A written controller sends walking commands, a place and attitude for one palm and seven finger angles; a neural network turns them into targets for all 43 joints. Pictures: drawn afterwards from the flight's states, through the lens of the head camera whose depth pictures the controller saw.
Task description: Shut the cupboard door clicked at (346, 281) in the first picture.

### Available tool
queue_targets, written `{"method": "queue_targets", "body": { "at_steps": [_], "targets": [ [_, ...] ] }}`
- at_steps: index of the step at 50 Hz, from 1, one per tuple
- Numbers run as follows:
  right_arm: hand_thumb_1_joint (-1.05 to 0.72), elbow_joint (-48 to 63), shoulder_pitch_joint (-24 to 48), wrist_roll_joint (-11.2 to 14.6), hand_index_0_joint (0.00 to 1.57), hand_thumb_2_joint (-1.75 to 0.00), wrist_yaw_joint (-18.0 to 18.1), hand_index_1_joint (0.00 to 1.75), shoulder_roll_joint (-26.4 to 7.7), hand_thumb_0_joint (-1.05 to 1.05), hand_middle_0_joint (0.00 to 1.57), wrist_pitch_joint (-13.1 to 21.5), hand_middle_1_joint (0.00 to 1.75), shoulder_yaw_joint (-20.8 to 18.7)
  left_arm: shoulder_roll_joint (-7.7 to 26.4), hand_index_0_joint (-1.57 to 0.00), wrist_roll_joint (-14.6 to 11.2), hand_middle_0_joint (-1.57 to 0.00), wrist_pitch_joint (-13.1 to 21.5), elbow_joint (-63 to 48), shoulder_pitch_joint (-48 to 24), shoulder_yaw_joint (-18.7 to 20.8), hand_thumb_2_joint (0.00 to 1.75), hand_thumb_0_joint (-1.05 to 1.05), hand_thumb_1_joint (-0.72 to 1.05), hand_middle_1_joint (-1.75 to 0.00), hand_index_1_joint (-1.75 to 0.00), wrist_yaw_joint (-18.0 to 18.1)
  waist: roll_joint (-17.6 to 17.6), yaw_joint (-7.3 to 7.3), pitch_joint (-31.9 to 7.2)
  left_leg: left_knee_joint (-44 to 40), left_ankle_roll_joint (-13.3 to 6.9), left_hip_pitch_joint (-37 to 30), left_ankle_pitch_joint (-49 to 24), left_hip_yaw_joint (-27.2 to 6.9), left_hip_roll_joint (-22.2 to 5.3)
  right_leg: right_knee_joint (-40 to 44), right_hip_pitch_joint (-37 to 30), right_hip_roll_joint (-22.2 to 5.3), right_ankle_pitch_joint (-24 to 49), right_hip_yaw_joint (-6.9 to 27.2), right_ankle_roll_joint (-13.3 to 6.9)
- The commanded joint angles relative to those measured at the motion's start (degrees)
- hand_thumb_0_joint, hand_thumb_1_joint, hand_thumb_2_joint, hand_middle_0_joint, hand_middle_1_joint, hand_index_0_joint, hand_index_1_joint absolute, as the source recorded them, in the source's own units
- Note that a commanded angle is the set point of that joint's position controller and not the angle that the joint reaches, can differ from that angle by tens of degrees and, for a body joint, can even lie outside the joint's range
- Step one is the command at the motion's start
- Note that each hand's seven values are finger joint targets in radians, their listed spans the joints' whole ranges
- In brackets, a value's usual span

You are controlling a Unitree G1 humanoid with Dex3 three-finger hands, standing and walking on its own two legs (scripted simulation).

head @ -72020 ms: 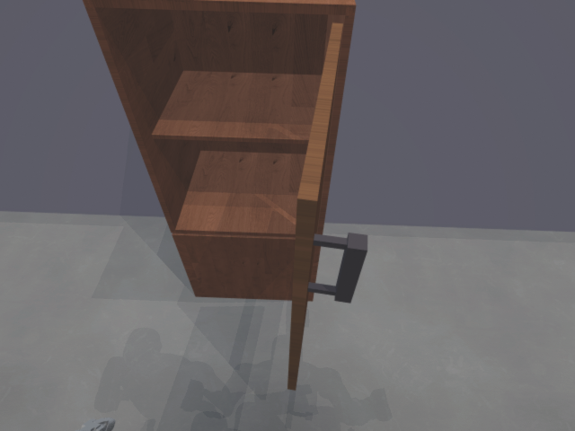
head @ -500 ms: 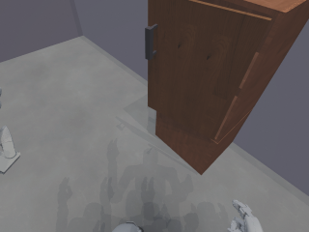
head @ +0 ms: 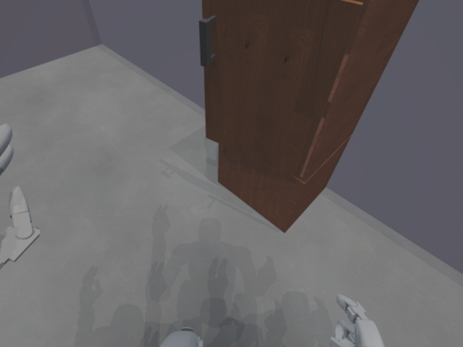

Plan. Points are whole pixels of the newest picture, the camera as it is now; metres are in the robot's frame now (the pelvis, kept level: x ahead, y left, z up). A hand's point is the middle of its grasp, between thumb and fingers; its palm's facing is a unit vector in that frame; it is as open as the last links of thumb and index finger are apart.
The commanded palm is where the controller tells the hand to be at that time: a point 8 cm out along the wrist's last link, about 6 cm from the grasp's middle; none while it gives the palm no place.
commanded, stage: stop stepping back and stand still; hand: left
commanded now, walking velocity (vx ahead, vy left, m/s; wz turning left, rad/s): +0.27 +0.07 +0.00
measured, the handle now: (209, 41) +0.89 +0.14 +0.10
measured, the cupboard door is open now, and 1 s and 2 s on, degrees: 13 13 13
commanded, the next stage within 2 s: let the arm hang, fingers relaxed in 0.54 s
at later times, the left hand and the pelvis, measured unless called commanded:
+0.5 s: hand out of the picture +0.17 +0.27 +0.18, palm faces +0.44 -0.78 -0.44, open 7.4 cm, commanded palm +0.11 +0.31 +0.19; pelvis -0.03 +0.01 +0.01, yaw +0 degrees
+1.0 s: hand out of the picture +0.03 +0.19 -0.17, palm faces +0.02 -0.99 -0.15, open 7.0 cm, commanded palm none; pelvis -0.02 +0.01 +0.01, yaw +1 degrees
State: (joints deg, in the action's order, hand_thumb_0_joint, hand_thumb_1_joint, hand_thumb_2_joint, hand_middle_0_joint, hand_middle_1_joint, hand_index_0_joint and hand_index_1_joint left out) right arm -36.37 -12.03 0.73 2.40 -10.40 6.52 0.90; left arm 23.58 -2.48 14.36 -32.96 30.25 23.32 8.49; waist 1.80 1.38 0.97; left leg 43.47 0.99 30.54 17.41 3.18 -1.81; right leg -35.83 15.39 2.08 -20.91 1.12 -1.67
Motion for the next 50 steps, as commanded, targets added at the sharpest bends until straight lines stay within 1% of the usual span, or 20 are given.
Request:
{"method": "queue_targets", "body": {
  "at_steps": [1,3,5,6,9,11,14,18,19,24,28,31,32,33,35,37,40,43,47,50],
  "targets": [
    [-0.9,8.3,2.7,-0.2,0.2,-0.9,2.1,0.3,-6.7,0.0,0.2,0.8,0.3,-2.3,12.4,-0.2,-1.1,-0.2,0.4,-5.3,0.2,10.8,0.9,0.0,0.9,-0.3,-0.3,3.4,-0.2,-2.62,-8.1,-7.9,-0.6,-11.9,-0.4,-2.5,0.4,12.7,1.9,-12.9,8.5,11.2,-4.5],
    [-0.9,7.7,3.2,-0.1,0.2,-0.9,2.8,0.3,-8.2,0.0,0.2,1.0,0.3,-2.4,11.6,-0.2,-0.8,-0.2,0.5,-2.8,-1.8,9.7,0.9,0.0,0.9,-0.3,-0.3,3.4,-5.2,-2.49,-3.8,-16.8,-2.3,-15.7,-0.1,-4.7,-1.7,12.7,5.4,-7.7,2.2,7.0,-1.3],
    [-0.9,7.8,2.7,0.4,0.2,-0.9,3.2,0.3,-9.3,0.0,0.2,1.2,0.3,-2.9,10.9,-0.2,-0.3,-0.2,0.0,1.3,-1.3,8.9,0.9,0.0,0.9,-0.3,-0.3,3.2,-2.0,-2.24,-1.4,-20.4,-3.5,-12.3,0.2,-8.4,-4.6,12.8,1.9,-4.4,5.1,5.8,0.6],
    [-0.9,8.1,2.7,1.0,0.2,-0.9,3.2,0.3,-9.9,0.0,0.2,1.2,0.3,-3.4,10.5,-0.2,-0.4,-0.2,-0.3,3.0,-1.3,8.2,0.9,0.0,0.9,-0.3,-0.3,2.9,1.8,-2.1,-1.4,-19.2,-3.2,-12.3,-2.5,-7.6,-4.2,13.5,0.3,-4.1,7.7,6.7,0.9],
    [-0.9,7.7,3.3,0.6,0.2,-0.9,3.1,0.3,-9.5,0.0,0.2,1.1,0.3,-2.7,9.5,-0.2,-0.2,-0.2,-0.2,1.0,-1.5,6.5,0.9,0.0,0.9,-0.3,-0.3,2.3,-7.6,-2.27,-1.8,-26.8,-3.7,-10.0,7.2,-10.9,-6.1,10.7,-1.4,-2.6,3.6,2.1,1.4],
    [-0.9,8.1,3.3,0.5,0.2,-0.9,3.1,0.3,-9.4,0.0,0.2,1.9,0.3,-2.6,8.7,-0.2,0.5,-0.2,0.1,-2.1,-3.2,5.0,0.9,0.0,0.9,-0.3,-0.3,2.3,-9.6,-2.2,-1.1,-31.3,-4.4,-6.8,15.5,-13.3,-7.9,8.8,-4.1,-1.2,3.5,0.1,2.2],
    [-0.9,8.5,3.8,0.0,0.2,-0.9,3.2,0.3,-9.6,0.0,0.2,3.2,0.3,-2.7,11.3,-0.2,1.4,-0.2,0.6,-8.6,-5.9,6.3,0.9,0.0,0.9,-0.3,-0.3,2.5,-11.2,-1.85,-2.4,-32.1,-4.5,-5.3,17.7,-11.6,-7.5,8.6,-7.5,-0.8,4.6,-0.5,2.3],
    [-0.9,8.5,2.9,-0.4,0.2,-0.9,2.6,0.3,-8.6,0.0,0.2,4.1,0.3,-2.6,11.0,-0.2,1.6,-0.2,1.4,-10.0,-3.7,7.5,0.9,0.0,0.9,-0.3,-0.3,2.9,-11.9,-1.72,-4.6,-28.9,-3.8,-4.8,15.5,-8.5,-5.3,9.9,-10.1,-1.3,5.4,0.1,1.6],
    [-0.9,8.2,2.8,-0.6,0.2,-0.9,2.6,0.3,-8.7,0.0,0.2,4.1,0.3,-2.8,13.2,-0.2,1.4,-0.2,1.5,-9.7,-2.4,10.0,0.9,0.0,0.9,-0.3,-0.3,3.0,-10.7,-1.58,-5.8,-27.4,-3.3,-6.1,13.8,-7.3,-4.6,10.9,-9.8,-1.8,4.9,0.7,1.2],
    [-0.9,7.2,2.5,-0.7,0.2,-0.9,2.1,0.3,-7.8,0.0,0.2,2.9,0.3,-2.7,9.9,-0.2,0.1,-0.2,1.0,-4.1,-0.6,8.1,0.9,0.0,0.9,-0.3,-0.3,2.7,-4.6,-2.29,-4.2,-18.8,-1.7,-14.1,4.1,-4.1,-1.8,18.2,1.0,-5.3,1.2,7.5,-1.0],
    [-0.9,7.2,3.1,-0.2,0.2,-0.9,2.2,0.3,-7.9,0.0,0.2,1.9,0.3,-2.5,7.7,-0.2,0.1,-0.2,-0.2,1.0,-3.7,4.8,0.9,0.0,0.9,-0.3,-0.3,2.4,-1.5,-2.37,-1.1,-19.5,-1.9,-15.5,2.9,-4.6,-2.5,19.7,4.4,-4.7,0.0,6.8,-0.1],
    [-0.9,7.5,3.4,0.1,0.2,-0.9,2.5,0.3,-8.1,0.0,0.2,1.7,0.3,-2.3,7.4,-0.2,0.2,-0.2,-0.7,1.6,-5.5,3.6,0.9,0.0,0.9,-0.3,-0.3,2.2,-1.8,-2.01,-2.3,-21.5,-2.2,-15.9,-0.2,-5.2,-3.2,17.6,1.7,-3.7,5.3,4.6,0.7],
    [-0.9,-2.2,8.7,-0.2,0.2,-0.9,-2.8,0.3,-18.7,0.0,0.2,5.0,0.3,-5.0,-0.2,-0.2,3.6,-0.2,-9.3,39.9,-5.2,-17.6,0.9,0.0,0.9,-0.3,-0.3,-5.8,-4.2,-3.15,0.2,-13.1,-2.7,-11.6,-20.3,-7.2,-4.8,6.6,3.4,-6.3,19.2,-0.5,0.0],
    [-0.9,-3.0,4.8,-0.3,0.2,-0.9,-2.7,0.3,-16.6,0.0,0.2,1.6,0.3,-5.4,-1.0,-0.2,3.4,-0.2,-13.7,41.3,-5.5,-16.6,0.9,0.0,0.9,-0.3,-0.3,-7.4,-4.6,-2.64,-4.0,-14.0,-2.1,-15.8,-24.0,-4.8,-5.2,6.5,3.0,-6.0,19.0,2.5,0.0],
    [-0.9,-2.6,3.0,-0.9,0.2,-0.9,-2.3,0.3,-15.7,0.0,0.2,0.0,0.3,-5.2,-2.8,-0.2,3.3,-0.2,-14.8,42.0,-7.7,-17.7,0.9,0.0,0.9,-0.3,-0.3,-7.8,-3.4,-2.03,-6.4,-13.8,-3.3,-15.7,-25.3,-6.4,-6.3,4.4,2.7,-5.0,14.8,0.5,0.0],
    [-0.9,-2.7,4.0,-1.2,0.2,-0.9,-2.2,0.3,-16.0,0.0,0.2,-2.0,0.3,-4.3,-1.0,-0.2,3.7,-0.2,-14.3,47.7,-10.6,-17.9,0.9,0.0,0.9,-0.3,-0.3,-8.1,2.3,-1.38,-5.3,-15.2,-4.7,-13.4,-22.5,-8.4,-6.2,4.3,0.7,-4.3,12.4,0.5,-0.3],
    [-0.9,-3.6,3.7,-1.7,0.2,-0.9,-2.1,0.3,-14.6,0.0,0.2,-3.8,0.3,-3.7,0.8,-0.2,4.0,-0.2,-13.8,57.5,-13.4,-18.9,0.9,0.0,0.9,-0.3,-0.3,-8.0,10.7,-2.05,-6.6,-12.0,-3.6,-16.1,-17.8,-7.0,-2.6,7.7,0.6,-7.7,17.5,5.5,-2.0],
    [-0.9,-6.6,2.6,-2.3,0.2,-0.9,-2.1,0.3,-12.7,0.0,0.2,-5.6,0.3,-2.9,-0.1,-0.2,3.8,-0.2,-14.2,66.3,-15.3,-20.4,0.9,0.0,0.9,-0.3,-0.3,-7.3,6.3,-2.66,-5.7,-13.5,-2.8,-18.1,-12.3,-6.6,-1.2,10.4,1.9,-8.5,12.6,7.5,-2.3],
    [-0.9,-10.8,2.5,-2.3,0.2,-0.9,-1.8,0.3,-11.1,0.0,0.2,-6.3,0.3,-2.3,-1.9,-0.2,3.6,-0.2,-14.5,75.9,-14.0,-21.3,0.9,0.0,0.9,-0.3,-0.3,-7.2,-10.0,-1.9,-3.9,-19.1,-2.8,-17.4,-7.6,-8.2,-2.6,11.8,-0.3,-5.9,5.8,5.9,-1.2],
    [-0.9,-13.3,0.9,-2.2,0.2,-0.9,-1.3,0.3,-11.0,0.0,0.2,-6.4,0.3,-3.0,-2.3,-0.2,3.6,-0.2,-14.3,80.9,-12.5,-20.4,0.9,0.0,0.9,-0.3,-0.3,-7.2,-13.6,-1.48,-3.4,-20.7,-3.1,-16.9,-5.0,-8.8,-3.3,13.5,-2.7,-5.6,6.8,5.0,-1.7]
  ]
}}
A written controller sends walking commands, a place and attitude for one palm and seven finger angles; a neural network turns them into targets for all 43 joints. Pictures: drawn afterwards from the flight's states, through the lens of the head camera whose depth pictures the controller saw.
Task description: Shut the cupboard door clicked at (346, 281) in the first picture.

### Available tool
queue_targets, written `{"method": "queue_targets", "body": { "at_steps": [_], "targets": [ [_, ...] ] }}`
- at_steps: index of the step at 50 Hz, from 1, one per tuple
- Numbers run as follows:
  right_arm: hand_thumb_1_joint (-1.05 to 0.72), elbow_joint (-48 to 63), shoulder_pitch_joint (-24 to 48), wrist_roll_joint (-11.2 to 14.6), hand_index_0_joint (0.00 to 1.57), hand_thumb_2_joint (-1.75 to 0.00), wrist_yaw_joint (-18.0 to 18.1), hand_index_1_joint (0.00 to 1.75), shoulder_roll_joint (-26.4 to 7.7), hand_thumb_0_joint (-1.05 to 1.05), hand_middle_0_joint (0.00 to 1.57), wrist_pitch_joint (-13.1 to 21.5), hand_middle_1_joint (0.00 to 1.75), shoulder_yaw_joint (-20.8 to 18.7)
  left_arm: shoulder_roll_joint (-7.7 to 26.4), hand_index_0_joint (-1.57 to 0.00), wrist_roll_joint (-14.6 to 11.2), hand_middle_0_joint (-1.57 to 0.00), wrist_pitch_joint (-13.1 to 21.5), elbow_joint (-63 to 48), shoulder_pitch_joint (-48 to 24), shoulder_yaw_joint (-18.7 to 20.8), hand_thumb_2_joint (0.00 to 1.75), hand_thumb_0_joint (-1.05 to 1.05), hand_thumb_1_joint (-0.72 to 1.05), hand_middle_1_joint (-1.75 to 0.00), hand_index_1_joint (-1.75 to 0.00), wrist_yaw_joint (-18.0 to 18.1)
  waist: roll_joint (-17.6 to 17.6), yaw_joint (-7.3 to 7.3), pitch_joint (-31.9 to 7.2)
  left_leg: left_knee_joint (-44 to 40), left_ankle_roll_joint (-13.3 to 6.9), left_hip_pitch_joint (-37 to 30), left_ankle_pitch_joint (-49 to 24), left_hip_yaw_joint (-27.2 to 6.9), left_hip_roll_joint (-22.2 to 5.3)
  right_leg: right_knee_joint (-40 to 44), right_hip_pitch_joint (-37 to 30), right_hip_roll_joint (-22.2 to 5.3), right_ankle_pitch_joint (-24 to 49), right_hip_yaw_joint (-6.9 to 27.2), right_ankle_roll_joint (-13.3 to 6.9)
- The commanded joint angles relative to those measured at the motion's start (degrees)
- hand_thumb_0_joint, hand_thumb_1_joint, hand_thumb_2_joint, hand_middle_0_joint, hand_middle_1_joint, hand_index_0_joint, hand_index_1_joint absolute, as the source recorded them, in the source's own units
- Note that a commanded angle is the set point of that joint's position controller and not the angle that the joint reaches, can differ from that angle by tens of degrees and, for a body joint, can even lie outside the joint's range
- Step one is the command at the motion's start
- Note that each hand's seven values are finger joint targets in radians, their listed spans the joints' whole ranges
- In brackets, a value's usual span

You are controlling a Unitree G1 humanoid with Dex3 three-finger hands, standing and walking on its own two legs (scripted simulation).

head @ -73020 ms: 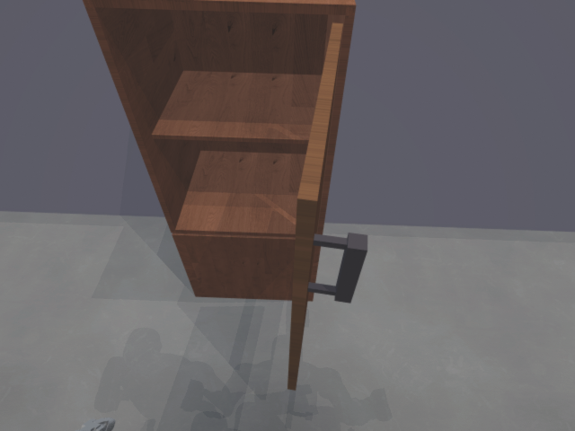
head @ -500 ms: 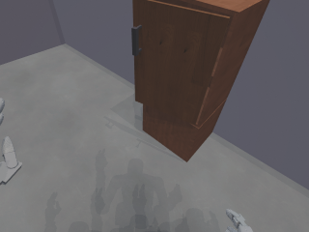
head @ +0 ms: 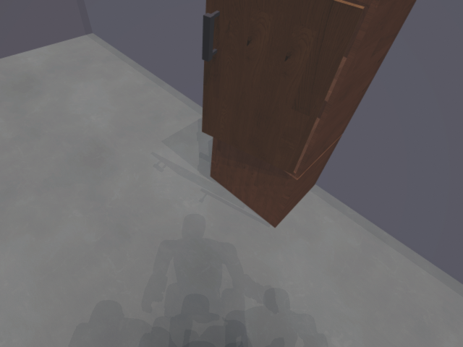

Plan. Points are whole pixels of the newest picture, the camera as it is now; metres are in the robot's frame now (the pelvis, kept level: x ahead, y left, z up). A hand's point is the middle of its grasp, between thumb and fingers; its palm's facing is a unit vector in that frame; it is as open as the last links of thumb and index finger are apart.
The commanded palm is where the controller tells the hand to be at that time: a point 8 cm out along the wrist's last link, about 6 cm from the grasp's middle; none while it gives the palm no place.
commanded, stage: let the arm hang, fingers relaxed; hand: left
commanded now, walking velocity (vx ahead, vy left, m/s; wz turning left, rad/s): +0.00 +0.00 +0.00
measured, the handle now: (211, 36) +0.91 +0.11 +0.09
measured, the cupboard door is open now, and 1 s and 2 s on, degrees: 13 13 13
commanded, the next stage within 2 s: look to check the result in 0.74 s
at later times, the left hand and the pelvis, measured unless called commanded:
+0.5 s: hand out of the picture +0.03 +0.23 -0.16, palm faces -0.03 -0.96 -0.28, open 7.4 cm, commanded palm none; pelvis +0.01 +0.01 +0.01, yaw -2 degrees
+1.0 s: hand out of the picture +0.06 +0.22 -0.16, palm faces -0.05 -0.97 -0.26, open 7.4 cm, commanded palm none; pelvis +0.02 +0.01 +0.01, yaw -2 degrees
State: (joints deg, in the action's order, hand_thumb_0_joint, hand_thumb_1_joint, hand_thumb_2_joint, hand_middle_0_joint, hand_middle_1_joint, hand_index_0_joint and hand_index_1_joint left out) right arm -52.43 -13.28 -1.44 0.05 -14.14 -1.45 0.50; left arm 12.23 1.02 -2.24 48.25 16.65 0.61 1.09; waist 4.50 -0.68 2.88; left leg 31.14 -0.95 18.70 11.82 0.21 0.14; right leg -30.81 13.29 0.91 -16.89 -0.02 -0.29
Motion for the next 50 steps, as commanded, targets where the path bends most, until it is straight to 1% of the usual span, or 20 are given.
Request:
{"method": "queue_targets", "body": {
  "at_steps": [1,3,4,8,12,13,14,15,20,23,27,28,29,31,33,34,37,44,46,50],
  "targets": [
    [-0.9,1.7,1.6,0.0,0.2,-0.9,1.2,0.3,-7.3,0.0,0.2,1.6,0.3,-2.6,9.1,-0.2,0.0,-0.2,2.4,1.3,1.0,2.0,0.9,0.0,0.9,-0.3,-0.3,0.1,-16.8,0.58,-5.1,-9.1,-1.1,-4.9,1.5,-6.0,-5.3,8.8,-1.1,-4.3,2.9,6.2,-3.1],
    [-0.9,0.2,0.8,0.2,0.2,-0.9,1.4,0.3,-8.0,0.0,0.2,1.6,0.3,-2.9,9.5,-0.2,-0.2,-0.2,2.6,3.9,0.8,1.9,0.9,0.0,0.9,-0.3,-0.3,-0.1,-16.1,0.64,-4.1,-10.4,-1.0,-4.8,3.4,-6.3,-5.8,9.8,-1.5,-4.2,2.8,6.0,-3.2],
    [-0.9,-0.2,0.4,0.4,0.2,-0.9,1.5,0.3,-8.5,0.0,0.2,1.6,0.3,-3.0,9.8,-0.2,-0.1,-0.2,2.6,5.1,0.6,1.9,0.9,0.0,0.9,-0.3,-0.3,-0.1,-13.0,0.59,-2.7,-10.5,-1.2,-5.2,3.2,-6.8,-6.0,10.5,-0.8,-4.1,2.6,6.1,-3.3],
    [-0.9,-3.1,-1.8,0.5,0.2,-0.9,1.7,0.3,-8.9,0.0,0.2,1.7,0.3,-3.3,9.1,-0.2,-0.2,-0.2,2.8,9.2,0.2,1.5,0.9,0.0,0.9,-0.3,-0.3,-0.1,-6.8,0.16,-1.0,-12.6,-1.4,-5.8,5.4,-7.0,-6.6,12.0,-0.5,-4.4,1.7,6.3,-3.1],
    [-0.9,-5.2,-2.4,0.6,0.2,-0.9,1.7,0.3,-9.0,0.0,0.2,1.7,0.3,-3.3,9.1,-0.2,-0.2,-0.2,2.9,11.7,0.2,1.2,0.9,0.0,0.9,-0.3,-0.3,0.0,-2.3,0.11,0.8,-13.5,-1.6,-6.7,6.3,-6.5,-6.7,13.0,1.2,-4.7,0.0,6.5,-2.9],
    [-0.9,-5.6,-2.5,0.6,0.2,-0.9,1.7,0.3,-9.1,0.0,0.2,1.7,0.3,-3.4,8.9,-0.2,-0.2,-0.2,2.9,12.2,0.4,1.2,0.9,0.0,0.9,-0.3,-0.3,0.1,-2.0,0.05,0.7,-13.8,-1.7,-7.3,6.4,-6.6,-6.7,13.0,1.5,-4.6,-0.1,6.6,-2.9],
    [-0.9,-5.9,-2.3,0.7,0.2,-0.9,1.7,0.3,-9.3,0.0,0.2,1.8,0.3,-3.3,9.4,-0.2,-0.2,-0.2,3.0,12.5,0.7,1.2,0.9,0.0,0.9,-0.3,-0.3,0.1,-2.3,0.33,0.6,-13.3,-1.7,-7.7,5.3,-6.0,-6.5,13.2,1.5,-4.8,0.4,6.7,-3.0],
    [-0.9,-6.4,-2.4,0.6,0.2,-0.9,1.6,0.3,-8.7,0.0,0.2,1.7,0.3,-3.3,9.3,-0.2,-0.2,-0.2,3.0,12.8,0.3,1.1,0.9,0.0,0.9,-0.3,-0.3,0.2,-2.2,0.02,0.6,-13.7,-1.6,-7.7,5.6,-5.9,-6.6,13.3,1.6,-4.8,-0.1,6.8,-2.9],
    [-0.9,-7.6,-1.9,0.6,0.2,-0.9,1.5,0.3,-8.4,0.0,0.2,1.8,0.3,-3.2,9.9,-0.2,-0.2,-0.2,3.1,13.6,-0.1,1.1,0.9,0.0,0.9,-0.3,-0.3,0.3,-1.4,0.19,1.2,-13.8,-1.6,-8.5,3.4,-5.1,-6.4,13.5,1.7,-5.1,1.2,6.9,-2.7],
    [-0.9,-8.2,-1.3,0.6,0.2,-0.9,1.6,0.3,-8.3,0.0,0.2,2.0,0.3,-3.1,9.9,-0.2,-0.2,-0.2,3.1,13.8,-0.7,1.2,0.9,0.0,0.9,-0.3,-0.3,0.4,-3.1,0.26,1.1,-14.3,-1.5,-8.9,2.0,-4.9,-6.5,13.2,1.1,-5.1,3.2,6.9,-2.5],
    [-0.9,-8.5,-0.7,0.6,0.2,-0.9,1.5,0.3,-8.0,0.0,0.2,2.0,0.3,-3.0,10.0,-0.2,-0.1,-0.2,3.2,13.9,-1.2,1.2,0.9,0.0,0.9,-0.3,-0.3,0.4,-3.9,0.18,2.0,-14.3,-1.3,-8.7,1.5,-4.5,-6.2,14.0,1.0,-5.3,3.1,7.3,-2.5],
    [-0.9,-8.5,-0.6,0.6,0.2,-0.9,1.6,0.3,-8.1,0.0,0.2,2.1,0.3,-3.0,10.2,-0.2,-0.2,-0.2,3.2,14.0,-1.3,1.3,0.9,0.0,0.9,-0.3,-0.3,0.4,-4.8,0.22,1.2,-14.1,-1.2,-9.0,0.8,-4.4,-6.1,14.0,0.4,-5.4,3.7,7.2,-2.5],
    [-0.9,-8.3,-0.2,0.7,0.2,-0.9,1.6,0.3,-8.4,0.0,0.2,2.1,0.3,-3.0,10.7,-0.2,-0.2,-0.2,3.4,13.9,-1.2,1.4,0.9,0.0,0.9,-0.3,-0.3,0.4,-4.3,0.38,0.8,-13.6,-1.3,-9.6,-0.9,-4.2,-6.2,14.1,0.2,-5.4,5.0,7.2,-2.5],
    [-0.9,-8.6,-0.2,0.6,0.2,-0.9,1.6,0.3,-8.0,0.0,0.2,2.1,0.3,-2.9,10.2,-0.2,-0.2,-0.2,3.4,14.0,-1.9,1.3,0.9,0.0,0.9,-0.3,-0.3,0.4,-5.9,0.07,0.1,-13.8,-1.1,-9.9,-1.1,-4.3,-6.2,14.1,-0.5,-5.4,5.1,7.2,-2.5],
    [-0.9,-8.6,0.5,0.6,0.2,-0.9,1.6,0.3,-8.0,0.0,0.2,2.1,0.3,-2.9,10.1,-0.2,-0.2,-0.2,3.3,14.1,-2.0,1.3,0.9,0.0,0.9,-0.3,-0.3,0.3,-6.5,0.13,0.8,-13.9,-1.0,-9.9,-0.7,-4.1,-6.1,14.4,-0.2,-5.5,5.1,7.2,-2.5],
    [-0.9,-8.4,0.6,0.7,0.2,-0.9,1.7,0.3,-8.5,0.0,0.2,2.1,0.3,-2.9,10.5,-0.2,-0.1,-0.2,3.5,14.1,-1.9,1.4,0.9,0.0,0.9,-0.3,-0.3,0.3,-5.8,0.2,0.6,-13.5,-1.0,-10.2,-2.1,-4.1,-6.2,14.5,-0.4,-5.4,6.1,7.2,-2.5],
    [-0.9,-8.6,0.8,0.6,0.2,-0.9,1.7,0.3,-8.4,0.0,0.2,2.3,0.3,-2.8,10.1,-0.2,-0.3,-0.2,3.5,14.3,-2.5,1.3,0.9,0.0,0.9,-0.3,-0.3,0.3,-6.3,0.09,-0.7,-13.5,-0.9,-11.0,-3.5,-4.2,-6.3,14.4,-1.5,-5.6,7.2,7.1,-2.4],
    [-0.9,-8.6,1.3,0.8,0.2,-0.9,1.8,0.3,-9.2,0.0,0.2,2.2,0.3,-2.8,10.4,-0.2,-0.3,-0.2,3.6,14.4,-2.8,1.4,0.9,0.0,0.9,-0.3,-0.3,0.3,-5.1,0.06,-1.4,-13.0,-0.9,-12.4,-6.0,-4.0,-6.7,14.8,-2.2,-5.6,9.0,6.9,-2.3],
    [-0.9,-8.8,1.4,0.7,0.2,-0.9,1.8,0.3,-9.0,0.0,0.2,2.2,0.3,-2.7,10.2,-0.2,-0.3,-0.2,3.4,14.6,-3.4,1.3,0.9,0.0,0.9,-0.3,-0.3,0.3,-5.8,-0.05,-1.3,-13.4,-0.9,-12.2,-5.8,-4.1,-6.7,14.8,-2.6,-5.7,8.8,6.8,-2.2],
    [-0.9,-8.8,1.6,0.8,0.2,-0.9,1.9,0.3,-9.3,0.0,0.2,2.3,0.3,-2.8,10.5,-0.2,-0.4,-0.2,3.5,14.7,-3.5,1.3,0.9,0.0,0.9,-0.3,-0.3,0.4,-5.0,-0.06,-2.4,-12.9,-1.0,-13.7,-9.2,-3.9,-7.0,14.4,-3.3,-5.9,11.8,6.3,-2.1]
  ]
}}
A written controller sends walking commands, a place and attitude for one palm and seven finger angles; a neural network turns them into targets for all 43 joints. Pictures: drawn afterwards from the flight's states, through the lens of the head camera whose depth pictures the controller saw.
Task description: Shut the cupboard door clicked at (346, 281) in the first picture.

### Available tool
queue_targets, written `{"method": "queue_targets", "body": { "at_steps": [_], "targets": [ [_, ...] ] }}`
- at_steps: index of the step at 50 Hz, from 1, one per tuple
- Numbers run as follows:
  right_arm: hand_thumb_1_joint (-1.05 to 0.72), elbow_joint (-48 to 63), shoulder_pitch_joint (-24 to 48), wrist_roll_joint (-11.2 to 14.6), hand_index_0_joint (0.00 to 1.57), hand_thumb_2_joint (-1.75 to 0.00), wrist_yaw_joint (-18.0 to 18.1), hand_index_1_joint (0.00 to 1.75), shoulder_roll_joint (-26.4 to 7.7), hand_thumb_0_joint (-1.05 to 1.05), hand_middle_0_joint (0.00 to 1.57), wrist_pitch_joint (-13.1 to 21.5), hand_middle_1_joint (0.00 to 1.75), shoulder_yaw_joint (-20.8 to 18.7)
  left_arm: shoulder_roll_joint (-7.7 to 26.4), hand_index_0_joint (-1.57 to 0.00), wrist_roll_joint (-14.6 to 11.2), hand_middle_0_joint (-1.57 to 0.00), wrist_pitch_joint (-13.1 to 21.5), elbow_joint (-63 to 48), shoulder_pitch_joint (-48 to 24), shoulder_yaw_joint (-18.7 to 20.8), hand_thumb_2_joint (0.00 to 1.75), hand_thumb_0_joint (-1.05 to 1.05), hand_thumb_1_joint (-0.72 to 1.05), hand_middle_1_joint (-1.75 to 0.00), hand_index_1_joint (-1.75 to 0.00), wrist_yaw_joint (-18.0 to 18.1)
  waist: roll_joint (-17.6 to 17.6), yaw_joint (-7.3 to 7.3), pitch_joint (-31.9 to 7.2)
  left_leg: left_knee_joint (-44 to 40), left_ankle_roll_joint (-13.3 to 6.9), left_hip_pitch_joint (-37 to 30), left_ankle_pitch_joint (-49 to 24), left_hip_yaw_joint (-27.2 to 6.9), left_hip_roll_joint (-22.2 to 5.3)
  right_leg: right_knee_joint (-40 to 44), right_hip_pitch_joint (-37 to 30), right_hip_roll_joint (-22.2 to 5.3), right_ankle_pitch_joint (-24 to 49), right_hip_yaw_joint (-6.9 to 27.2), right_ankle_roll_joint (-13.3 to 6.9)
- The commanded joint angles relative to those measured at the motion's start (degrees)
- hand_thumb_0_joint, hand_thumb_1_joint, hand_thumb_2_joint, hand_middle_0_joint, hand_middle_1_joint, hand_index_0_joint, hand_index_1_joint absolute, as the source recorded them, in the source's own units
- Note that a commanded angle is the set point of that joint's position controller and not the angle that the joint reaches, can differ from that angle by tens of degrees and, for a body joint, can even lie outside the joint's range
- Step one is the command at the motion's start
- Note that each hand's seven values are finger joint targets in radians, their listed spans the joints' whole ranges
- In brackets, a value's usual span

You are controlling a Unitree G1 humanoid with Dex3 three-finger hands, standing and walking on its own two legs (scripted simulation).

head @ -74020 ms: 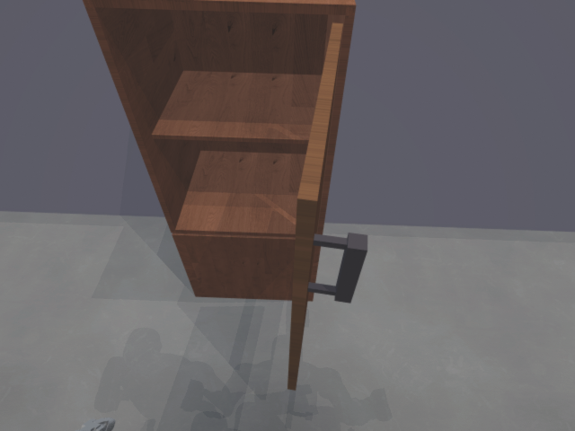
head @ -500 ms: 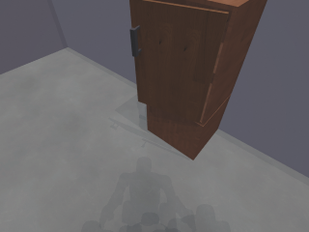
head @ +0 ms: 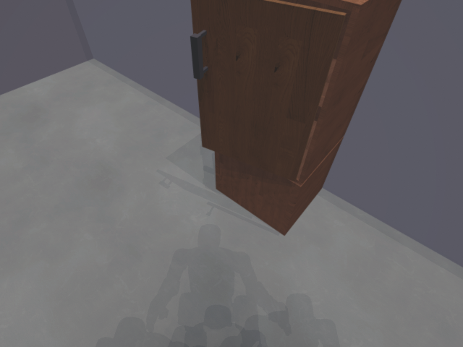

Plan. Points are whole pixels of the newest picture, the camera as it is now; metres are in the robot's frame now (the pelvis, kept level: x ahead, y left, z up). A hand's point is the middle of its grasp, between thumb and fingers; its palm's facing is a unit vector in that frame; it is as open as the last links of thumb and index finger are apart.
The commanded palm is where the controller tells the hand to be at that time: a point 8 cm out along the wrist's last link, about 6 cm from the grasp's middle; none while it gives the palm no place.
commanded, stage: look to check the result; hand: left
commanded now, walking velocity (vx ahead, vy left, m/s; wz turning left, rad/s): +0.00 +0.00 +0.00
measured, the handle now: (201, 54) +0.89 +0.14 +0.08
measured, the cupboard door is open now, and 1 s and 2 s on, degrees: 13 13 13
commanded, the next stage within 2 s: walk to a spot facing it in 0.30 s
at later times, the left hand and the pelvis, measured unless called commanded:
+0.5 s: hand out of the picture +0.05 +0.21 -0.17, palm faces +0.00 -0.97 -0.26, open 7.4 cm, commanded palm none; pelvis +0.02 +0.00 +0.00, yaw +1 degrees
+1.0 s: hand out of the picture +0.00 +0.23 -0.18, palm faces +0.26 -0.94 -0.24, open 7.4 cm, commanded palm none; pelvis -0.01 +0.02 -0.01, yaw +15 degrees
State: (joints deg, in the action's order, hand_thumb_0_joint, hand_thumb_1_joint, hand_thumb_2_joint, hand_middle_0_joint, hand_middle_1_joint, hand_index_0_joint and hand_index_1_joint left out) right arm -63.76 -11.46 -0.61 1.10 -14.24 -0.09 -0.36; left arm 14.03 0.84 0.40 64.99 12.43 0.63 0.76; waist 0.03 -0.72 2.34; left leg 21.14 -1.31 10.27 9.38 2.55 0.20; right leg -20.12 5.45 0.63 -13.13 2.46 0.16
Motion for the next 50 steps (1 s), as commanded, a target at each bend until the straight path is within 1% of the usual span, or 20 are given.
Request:
{"method": "queue_targets", "body": {
  "at_steps": [1,7,14,22,25,28,30,33,35,36,37,38,39,40,41,42,43,44,47,50],
  "targets": [
    [-0.9,2.5,-0.2,-0.1,0.2,-0.9,0.9,0.3,-9.3,0.0,0.2,1.0,0.3,-1.9,8.9,-0.2,-0.2,-0.2,0.9,-2.0,0.7,1.3,0.9,0.0,0.9,-0.3,-0.3,0.8,-0.2,-0.03,-2.2,-2.9,-0.6,-5.5,-7.3,-6.2,-7.1,3.7,4.2,-5.6,8.7,4.0,-2.5],
    [-0.9,2.2,0.3,-0.1,0.2,-0.9,0.8,0.3,-9.3,0.0,0.2,0.7,0.3,-1.8,8.9,-0.2,-0.2,-0.2,0.7,-1.8,0.5,1.1,0.9,0.0,0.9,-0.3,-0.3,0.8,0.6,0.06,0.3,-3.9,-0.6,-4.8,-5.1,-6.3,-7.0,4.3,5.0,-5.5,6.6,4.0,-2.3],
    [-0.9,2.3,0.7,0.1,0.2,-0.9,0.7,0.3,-9.6,0.0,0.2,0.9,0.3,-1.8,9.4,-0.2,-0.1,-0.2,1.0,-2.0,0.8,1.3,0.9,0.0,0.9,-0.3,-0.3,0.8,0.8,0.19,-2.1,-3.1,-0.7,-6.3,-8.2,-6.1,-7.0,4.2,3.7,-5.8,10.0,4.0,-2.4],
    [-0.9,2.1,0.9,0.0,0.2,-0.9,0.7,0.3,-9.3,0.0,0.2,0.9,0.3,-1.7,9.4,-0.2,-0.2,-0.2,0.9,-2.0,0.5,1.3,0.9,0.0,0.9,-0.3,-0.3,0.9,-0.7,0.14,-0.7,-3.3,-0.4,-5.4,-8.6,-6.1,-6.7,4.1,3.0,-6.2,10.1,3.2,-2.2],
    [-0.9,2.3,-0.9,-0.1,0.2,-0.9,0.6,0.3,-5.1,0.0,0.2,0.1,0.3,-1.0,6.1,-0.2,-0.4,-0.2,0.1,-2.2,2.5,1.2,0.9,0.0,0.9,-0.3,-0.3,1.4,-0.2,0.24,-1.4,-0.4,0.0,-3.4,-12.2,-6.2,-6.1,0.6,2.3,-6.9,13.4,1.6,-1.4],
    [-0.9,3.4,-0.9,-0.1,0.2,-0.9,0.5,0.3,-5.5,0.0,0.2,-0.8,0.3,-1.5,7.1,-0.2,-0.3,-0.2,-0.6,-3.4,3.1,2.0,0.9,0.0,0.9,-0.3,-0.3,1.6,0.2,0.7,-0.5,2.4,0.1,0.5,-11.2,-6.9,-5.4,-2.1,2.2,-7.7,12.8,0.6,-1.6],
    [-0.9,4.5,-0.8,-0.1,0.2,-0.9,0.5,0.3,-5.6,0.0,0.2,-1.2,0.3,-2.0,7.9,-0.2,-0.2,-0.2,-0.8,-4.4,3.4,2.8,0.9,0.0,0.9,-0.3,-0.3,1.7,0.4,0.94,-0.9,5.3,0.1,3.4,-10.9,-7.0,-4.5,-3.4,1.3,-9.2,13.9,0.5,-2.6],
    [-0.9,6.2,-0.9,-0.2,0.2,-0.9,0.2,0.3,-4.5,0.0,0.2,-1.8,0.3,-2.7,9.2,-0.2,-0.1,-0.2,-1.1,-6.3,3.6,3.9,0.9,0.0,0.9,-0.3,-0.3,1.9,5.4,1.32,-1.7,13.8,1.2,7.7,-5.5,-4.5,-1.6,-3.1,-0.2,-14.4,16.3,3.0,-6.3],
    [-0.9,7.6,-0.5,-0.4,0.2,-0.9,0.1,0.3,-3.9,0.0,0.2,-2.4,0.3,-3.2,9.3,-0.2,0.2,-0.2,-1.1,-7.8,2.3,4.3,0.9,0.0,0.9,-0.3,-0.3,2.2,8.8,1.05,0.2,22.4,2.0,10.8,11.5,-2.8,-1.1,-2.5,1.2,-19.1,21.4,4.3,-10.2],
    [-0.9,8.0,-0.6,-0.4,0.2,-0.9,0.0,0.3,-3.6,0.0,0.2,-2.6,0.3,-3.5,9.4,-0.2,0.5,-0.2,-1.2,-8.5,1.2,4.4,0.9,0.0,0.9,-0.3,-0.3,2.3,9.3,0.68,1.3,24.4,2.1,11.3,16.0,-2.7,-1.5,-2.8,2.6,-20.4,23.2,3.9,-11.0],
    [-0.9,8.4,-1.5,-0.3,0.2,-0.9,-0.3,0.3,-3.5,0.0,0.2,-2.7,0.3,-3.6,9.3,-0.2,0.7,-0.2,-1.2,-9.3,-0.2,4.5,0.9,0.0,0.9,-0.3,-0.3,2.4,9.8,-0.18,2.1,23.2,2.1,10.7,17.1,-2.7,-2.7,-4.0,4.1,-20.7,23.2,1.9,-10.6],
    [-0.9,8.5,-2.6,-0.2,0.2,-0.9,-0.6,0.3,-3.3,0.0,0.2,-2.6,0.3,-3.6,9.1,-0.2,0.8,-0.2,-1.3,-10.1,-1.2,4.7,0.9,0.0,0.9,-0.3,-0.3,2.3,8.6,-1.0,2.0,17.7,2.0,8.5,14.1,-3.1,-3.7,-7.3,5.1,-19.8,23.3,-0.1,-9.0],
    [-0.9,8.2,-5.5,-0.3,0.2,-0.9,-0.8,0.3,-4.5,0.0,0.2,-2.2,0.3,-3.8,8.3,-0.2,0.6,-0.2,-1.4,-10.6,-1.6,4.6,0.9,0.0,0.9,-0.3,-0.3,2.2,2.1,-2.3,0.2,9.7,1.0,2.9,-0.5,-6.1,-5.4,-14.8,8.2,-16.1,18.4,-4.2,-5.2],
    [-0.9,8.2,-8.4,-1.0,0.2,-0.9,-0.7,0.3,-7.9,0.0,0.2,-1.5,0.3,-4.2,5.7,-0.2,-0.1,-0.2,-1.8,-11.5,0.3,4.3,0.9,0.0,0.9,-0.3,-0.3,1.9,-13.1,-2.74,-1.3,1.8,-3.2,-0.8,-20.0,-21.2,-12.9,-27.7,14.8,-7.1,1.1,-9.9,0.2],
    [-0.9,7.5,-10.6,-1.3,0.2,-0.9,-0.1,0.3,-10.5,0.0,0.2,-1.8,0.3,-5.0,4.1,-0.2,-0.3,-0.2,-2.1,-13.2,-1.1,3.8,0.9,0.0,0.9,-0.3,-0.3,2.0,-18.3,-3.18,-1.3,-4.1,-8.2,-2.7,-27.9,-31.6,-19.8,-38.4,21.2,-2.0,-23.5,-6.8,2.0],
    [-0.9,6.9,-10.4,-1.3,0.2,-0.9,0.1,0.3,-10.3,0.0,0.2,-2.2,0.3,-4.9,5.1,-0.2,0.1,-0.2,-2.7,-12.7,-1.2,4.1,0.9,0.0,0.9,-0.3,-0.3,2.0,-12.6,-2.8,-1.5,-6.5,-8.1,0.5,-9.5,-29.1,-18.9,-42.7,19.6,-3.5,-20.9,-1.5,0.7],
    [-0.9,8.2,-7.9,-1.2,0.2,-0.9,0.3,0.3,-9.7,0.0,0.2,-2.2,0.3,-4.9,5.1,-0.2,0.3,-0.2,-3.0,-12.6,-2.4,4.5,0.9,0.0,0.9,-0.3,-0.3,1.7,-12.3,-2.04,1.1,-8.8,-6.4,4.6,3.3,-29.2,-16.6,-44.1,22.3,-4.6,-16.5,-0.5,0.7],
    [-0.9,9.4,-6.1,-1.2,0.2,-0.9,0.4,0.3,-8.8,0.0,0.2,-2.1,0.3,-4.7,5.8,-0.2,0.7,-0.2,-2.9,-12.7,-3.1,4.7,0.9,0.0,0.9,-0.3,-0.3,1.3,-8.2,-1.39,2.0,-8.9,-5.6,6.3,10.2,-28.7,-15.2,-44.8,23.2,-4.8,-12.6,0.0,1.0],
    [-0.9,10.5,-3.8,-1.2,0.2,-0.9,0.6,0.3,-8.6,0.0,0.2,-1.6,0.3,-4.8,4.8,-0.2,0.7,-0.2,-2.1,-13.0,-1.6,4.6,0.9,0.0,0.9,-0.3,-0.3,0.7,-4.3,-0.29,-1.0,-7.7,-6.1,3.3,7.9,-24.8,-12.4,-43.2,24.9,-4.4,-7.4,-0.2,2.2],
    [-0.9,10.7,-4.2,-1.1,0.2,-0.9,0.6,0.3,-8.7,0.0,0.2,-1.5,0.3,-5.3,4.1,-0.2,0.6,-0.2,-1.9,-13.6,-1.2,4.6,0.9,0.0,0.9,-0.3,-0.3,0.6,-4.2,-0.56,-4.7,-6.3,-7.1,-0.2,5.1,-24.2,-11.2,-39.1,24.8,-3.3,-7.5,-0.9,2.7]
  ]
}}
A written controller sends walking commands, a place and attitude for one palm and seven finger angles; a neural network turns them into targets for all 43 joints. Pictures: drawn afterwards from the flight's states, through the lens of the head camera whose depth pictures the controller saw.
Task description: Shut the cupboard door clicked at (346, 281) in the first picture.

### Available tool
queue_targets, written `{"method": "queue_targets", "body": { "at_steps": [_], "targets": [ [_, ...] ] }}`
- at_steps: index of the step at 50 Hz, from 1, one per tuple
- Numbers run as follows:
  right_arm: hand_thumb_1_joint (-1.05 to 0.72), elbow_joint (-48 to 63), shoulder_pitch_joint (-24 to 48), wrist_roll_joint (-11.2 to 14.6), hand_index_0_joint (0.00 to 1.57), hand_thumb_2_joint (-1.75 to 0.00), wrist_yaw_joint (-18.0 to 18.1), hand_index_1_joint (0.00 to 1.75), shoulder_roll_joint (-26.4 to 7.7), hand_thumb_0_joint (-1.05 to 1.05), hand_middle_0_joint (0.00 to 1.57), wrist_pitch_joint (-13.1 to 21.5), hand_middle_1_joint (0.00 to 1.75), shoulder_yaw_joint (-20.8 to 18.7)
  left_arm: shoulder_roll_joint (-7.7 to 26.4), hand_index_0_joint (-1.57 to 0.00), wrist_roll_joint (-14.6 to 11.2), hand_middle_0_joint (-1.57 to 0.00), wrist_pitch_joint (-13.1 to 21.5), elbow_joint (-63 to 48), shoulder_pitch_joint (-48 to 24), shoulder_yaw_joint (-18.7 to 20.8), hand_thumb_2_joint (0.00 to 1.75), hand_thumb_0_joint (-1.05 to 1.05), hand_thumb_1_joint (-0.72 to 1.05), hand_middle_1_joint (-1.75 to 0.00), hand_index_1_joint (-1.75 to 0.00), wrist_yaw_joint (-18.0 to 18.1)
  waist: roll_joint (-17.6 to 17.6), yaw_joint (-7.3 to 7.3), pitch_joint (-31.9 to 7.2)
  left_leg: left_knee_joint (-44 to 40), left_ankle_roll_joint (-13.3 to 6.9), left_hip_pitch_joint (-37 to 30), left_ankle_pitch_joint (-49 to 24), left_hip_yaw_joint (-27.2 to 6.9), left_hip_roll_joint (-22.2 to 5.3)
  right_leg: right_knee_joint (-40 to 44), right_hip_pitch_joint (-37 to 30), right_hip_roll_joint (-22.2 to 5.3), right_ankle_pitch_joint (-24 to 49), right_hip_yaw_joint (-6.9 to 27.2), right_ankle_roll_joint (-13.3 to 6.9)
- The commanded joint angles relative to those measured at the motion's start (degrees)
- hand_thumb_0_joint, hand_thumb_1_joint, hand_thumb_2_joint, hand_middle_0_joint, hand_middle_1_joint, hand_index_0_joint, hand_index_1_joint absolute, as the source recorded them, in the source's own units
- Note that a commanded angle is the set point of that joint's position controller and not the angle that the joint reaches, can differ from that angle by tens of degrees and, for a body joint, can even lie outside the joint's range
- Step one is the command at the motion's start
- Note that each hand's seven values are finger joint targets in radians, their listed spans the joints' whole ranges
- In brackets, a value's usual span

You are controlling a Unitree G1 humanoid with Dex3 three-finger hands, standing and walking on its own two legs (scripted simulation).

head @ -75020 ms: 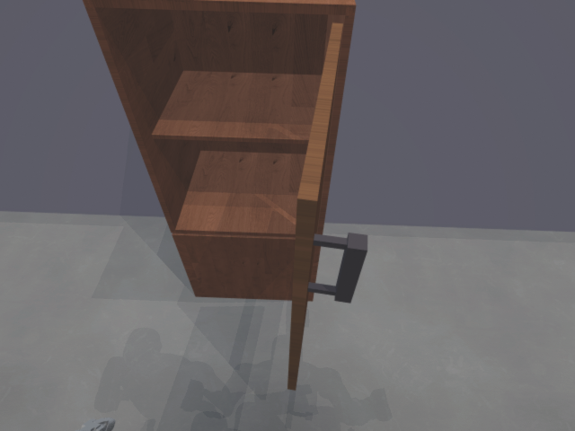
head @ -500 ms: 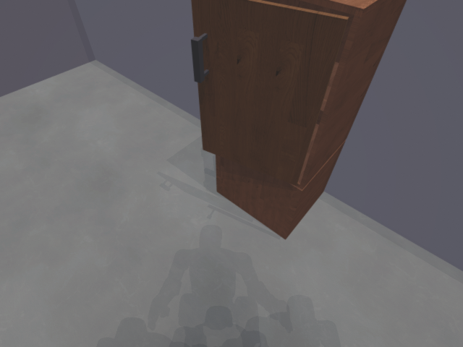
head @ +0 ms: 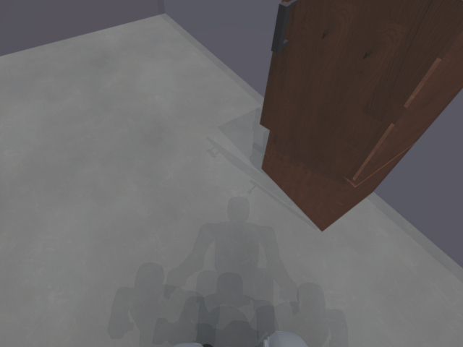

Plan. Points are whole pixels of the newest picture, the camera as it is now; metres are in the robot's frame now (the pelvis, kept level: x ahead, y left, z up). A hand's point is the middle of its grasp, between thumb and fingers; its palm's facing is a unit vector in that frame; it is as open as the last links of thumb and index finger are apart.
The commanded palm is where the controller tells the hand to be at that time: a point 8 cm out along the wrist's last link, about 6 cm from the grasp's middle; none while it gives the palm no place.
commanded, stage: walk to a spot facing it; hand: left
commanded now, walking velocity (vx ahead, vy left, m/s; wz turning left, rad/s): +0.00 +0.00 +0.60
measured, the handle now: (284, 26) +0.90 -0.11 +0.08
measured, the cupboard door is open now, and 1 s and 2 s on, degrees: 13 13 13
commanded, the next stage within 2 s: turn to face it in 1.70 s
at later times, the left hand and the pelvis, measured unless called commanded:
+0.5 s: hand out of the picture +0.01 +0.15 -0.15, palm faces +0.33 -0.90 -0.28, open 7.4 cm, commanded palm none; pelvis +0.00 -0.06 +0.00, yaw +20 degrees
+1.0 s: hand out of the picture -0.02 +0.20 -0.15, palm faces +0.58 -0.76 -0.28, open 7.4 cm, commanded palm none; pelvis +0.04 -0.04 +0.00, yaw +37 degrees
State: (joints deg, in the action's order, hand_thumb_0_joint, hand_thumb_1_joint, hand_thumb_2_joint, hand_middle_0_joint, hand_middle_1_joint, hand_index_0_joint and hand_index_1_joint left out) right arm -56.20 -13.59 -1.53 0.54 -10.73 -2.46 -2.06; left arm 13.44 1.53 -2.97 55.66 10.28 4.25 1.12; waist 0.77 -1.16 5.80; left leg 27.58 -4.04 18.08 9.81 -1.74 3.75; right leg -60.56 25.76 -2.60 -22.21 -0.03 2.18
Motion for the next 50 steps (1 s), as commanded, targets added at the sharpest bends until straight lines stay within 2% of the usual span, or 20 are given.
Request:
{"method": "queue_targets", "body": {
  "at_steps": [1,8,11,12,13,14,15,17,19,22,28,31,32,33,34,35,39,45,48,50],
  "targets": [
    [-0.9,3.2,-2.4,-0.1,0.2,-0.9,1.1,0.3,-12.2,0.0,0.2,0.8,0.3,-3.6,4.7,-0.2,0.0,-0.2,1.4,-4.7,0.6,0.9,0.9,0.0,0.9,-0.3,-0.3,0.3,-6.2,-0.37,-8.1,-12.6,-4.4,-8.0,4.6,-20.5,-14.4,2.6,4.5,0.1,1.3,1.5,0.8],
    [-0.9,4.4,-1.3,-0.4,0.2,-0.9,0.6,0.3,-13.2,0.0,0.2,-0.2,0.3,-4.7,4.8,-0.2,-0.4,-0.2,1.4,-6.4,0.6,0.5,0.9,0.0,0.9,-0.3,-0.3,0.6,-11.1,-0.64,-8.7,-10.2,-4.8,-5.5,1.2,-24.7,-12.6,17.0,-2.3,3.0,-2.1,0.8,0.6],
    [-0.9,6.3,2.7,0.1,0.2,-0.9,0.4,0.3,-12.2,0.0,0.2,-0.8,0.3,-4.9,6.3,-0.2,-0.6,-0.2,1.7,-4.9,7.3,1.3,0.9,0.0,0.9,-0.3,-0.3,0.9,-9.3,2.79,-8.7,-7.4,-1.3,6.2,7.5,-22.4,-8.0,32.7,-18.2,4.0,4.8,-0.6,-0.1],
    [-0.9,6.7,2.4,0.5,0.2,-0.9,0.1,0.3,-9.8,0.0,0.2,-1.0,0.3,-4.8,9.1,-0.2,-0.1,-0.2,2.0,-4.9,8.8,1.8,0.9,0.0,0.9,-0.3,-0.3,1.2,-2.4,3.43,-8.1,-1.1,1.9,13.4,14.7,-17.8,-3.4,41.8,-23.7,-2.3,0.6,5.7,-2.2],
    [-0.9,7.5,0.9,0.9,0.2,-0.9,0.0,0.3,-6.3,0.0,0.2,-0.9,0.3,-4.5,14.4,-0.2,0.8,-0.2,2.3,-6.2,7.4,2.8,0.9,0.0,0.9,-0.3,-0.3,1.6,13.8,3.33,-6.8,18.3,6.4,21.0,20.1,-6.1,4.4,51.1,-22.8,-18.9,-11.4,26.4,-9.0],
    [-0.9,7.3,1.6,-0.1,0.2,-0.9,-0.2,0.3,-9.4,0.0,0.2,-0.9,0.3,-5.2,14.1,-0.2,0.1,-0.2,1.9,-7.6,2.5,2.0,0.9,0.0,0.9,-0.3,-0.3,1.9,10.5,2.16,-4.1,33.3,6.1,17.2,22.1,-4.7,1.7,51.6,-11.4,-25.0,-7.8,26.3,-12.4],
    [-0.9,7.0,-1.2,-0.5,0.2,-0.9,-0.8,0.3,-8.5,0.0,0.2,-1.3,0.3,-5.2,11.8,-0.2,0.0,-0.2,1.6,-9.2,-3.5,1.2,0.9,0.0,0.9,-0.3,-0.3,1.9,6.9,-1.68,-3.4,40.5,5.6,14.7,19.5,-4.6,0.3,49.7,-6.2,-22.1,-4.3,19.1,-12.3],
    [-0.9,5.7,-1.8,-0.5,0.2,-0.9,-1.4,0.3,-7.8,0.0,0.2,-1.8,0.3,-4.8,7.7,-0.2,-0.2,-0.2,2.5,-9.6,-4.8,0.7,0.9,0.0,0.9,-0.3,-0.3,1.8,8.5,-2.6,-1.4,44.5,6.2,15.3,13.6,-2.7,-2.8,45.8,-7.3,-15.3,4.1,11.0,-9.9],
    [-0.9,6.6,-0.5,0.1,0.2,-0.9,-1.8,0.3,-7.0,0.0,0.2,-1.2,0.3,-4.0,6.9,-0.2,-0.1,-0.2,3.1,-8.6,-2.1,0.5,0.9,0.0,0.9,-0.3,-0.3,1.8,8.3,-1.75,-2.6,40.7,7.2,16.7,12.9,-0.1,-3.8,40.9,-14.6,-14.1,22.5,4.0,-9.6],
    [-0.9,7.8,4.5,0.3,0.2,-0.9,-1.6,0.3,-5.7,0.0,0.2,-1.0,0.3,-3.0,8.2,-0.2,-0.1,-0.2,3.5,-6.6,5.8,1.2,0.9,0.0,0.9,-0.3,-0.3,1.9,8.4,1.96,-5.4,32.7,7.7,16.6,15.0,2.5,-4.3,36.1,-24.6,-15.4,40.7,1.4,-9.8],
    [-0.9,8.9,7.7,0.7,0.2,-0.9,-1.7,0.3,-4.7,0.0,0.2,-0.6,0.3,-2.2,10.1,-0.2,0.4,-0.2,2.9,-6.0,8.8,2.3,0.9,0.0,0.9,-0.3,-0.3,1.5,12.5,3.62,-6.2,17.9,6.3,8.8,16.7,6.8,-4.2,32.4,-25.5,-16.9,45.9,-2.3,-8.9],
    [-0.9,8.1,3.2,0.6,0.2,-0.9,-1.6,0.3,-6.5,0.0,0.2,0.1,0.3,-2.5,10.2,-0.2,0.1,-0.2,2.7,-6.5,7.0,2.5,0.9,0.0,0.9,-0.3,-0.3,1.2,11.0,0.73,-8.2,3.3,5.2,-2.0,7.6,7.7,-3.7,25.3,-21.0,-16.1,42.5,-6.4,-5.7],
    [-0.9,6.9,-1.1,0.3,0.2,-0.9,-1.6,0.3,-9.3,0.0,0.2,0.7,0.3,-3.3,9.1,-0.2,-0.5,-0.2,2.5,-6.9,6.6,2.3,0.9,0.0,0.9,-0.3,-0.3,1.0,2.6,-1.83,-11.3,-3.3,4.1,-13.4,-6.3,3.7,-6.5,16.7,-13.5,-14.1,33.7,-9.3,-2.8],
    [-0.9,6.2,-4.5,-0.1,0.2,-0.9,-1.2,0.3,-16.0,0.0,0.2,1.2,0.3,-4.9,5.2,-0.2,-0.9,-0.2,2.3,-9.1,6.2,1.4,0.9,0.0,0.9,-0.3,-0.3,0.5,-16.4,-3.54,-13.4,-4.3,-2.8,-24.2,-29.5,-16.6,-22.0,3.9,3.4,-5.6,-2.2,-11.2,1.6],
    [-0.9,4.8,-8.0,0.6,0.2,-0.9,-0.6,0.3,-17.8,0.0,0.2,0.6,0.3,-5.2,4.6,-0.2,-0.5,-0.2,1.8,-11.2,1.1,0.2,0.9,0.0,0.9,-0.3,-0.3,0.8,-16.1,-5.13,-13.1,-4.1,-7.6,-23.3,-42.2,-19.9,-26.4,-2.6,7.3,-3.9,-16.0,-5.0,1.6],
    [-0.9,4.9,-6.9,0.1,0.2,-0.9,-0.3,0.3,-17.1,0.0,0.2,0.4,0.3,-4.8,5.3,-0.2,-0.3,-0.2,1.6,-12.0,0.5,0.7,0.9,0.0,0.9,-0.3,-0.3,0.8,-11.0,-4.35,-11.6,-4.6,-8.9,-18.7,-31.3,-16.5,-26.6,-4.5,6.2,-5.2,-14.1,-2.2,0.9],
    [-0.9,7.5,1.4,-0.4,0.2,-0.9,0.7,0.3,-12.9,0.0,0.2,1.2,0.3,-3.3,5.5,-0.2,0.0,-0.2,1.4,-9.3,0.1,1.3,0.9,0.0,0.9,-0.3,-0.3,-0.7,-12.2,-1.32,-6.4,-8.8,-4.9,-11.5,-1.0,-14.4,-17.1,-3.2,8.0,-4.0,-3.0,-0.9,1.2],
    [-0.9,6.8,-0.6,-0.4,0.2,-0.9,0.2,0.3,-13.9,0.0,0.2,2.0,0.3,-4.0,4.9,-0.2,0.1,-0.2,2.7,-10.0,-2.8,0.9,0.9,0.0,0.9,-0.3,-0.3,-2.1,-9.2,-1.68,-3.6,-12.3,-6.1,-9.1,15.8,-17.7,-15.4,10.6,6.7,-1.9,-1.4,-2.4,1.4],
    [-0.9,7.4,1.9,-0.5,0.2,-0.9,0.0,0.3,-14.1,0.0,0.2,1.9,0.3,-4.0,4.9,-0.2,0.0,-0.2,3.1,-9.7,0.4,1.0,0.9,0.0,0.9,-0.3,-0.3,-2.3,-9.6,0.64,-2.8,-10.7,-5.2,-0.9,20.2,-18.3,-13.7,21.4,-4.5,0.5,0.9,-4.1,1.3],
    [-0.9,8.1,5.2,0.0,0.2,-0.9,-0.1,0.3,-12.3,0.0,0.2,1.9,0.3,-3.9,6.8,-0.2,0.2,-0.2,3.9,-6.8,9.9,1.8,0.9,0.0,0.9,-0.3,-0.3,-2.3,-4.9,5.62,-4.6,-2.6,-2.7,12.0,25.2,-14.8,-8.9,30.9,-22.9,1.5,4.3,-4.1,1.2]
  ]
}}
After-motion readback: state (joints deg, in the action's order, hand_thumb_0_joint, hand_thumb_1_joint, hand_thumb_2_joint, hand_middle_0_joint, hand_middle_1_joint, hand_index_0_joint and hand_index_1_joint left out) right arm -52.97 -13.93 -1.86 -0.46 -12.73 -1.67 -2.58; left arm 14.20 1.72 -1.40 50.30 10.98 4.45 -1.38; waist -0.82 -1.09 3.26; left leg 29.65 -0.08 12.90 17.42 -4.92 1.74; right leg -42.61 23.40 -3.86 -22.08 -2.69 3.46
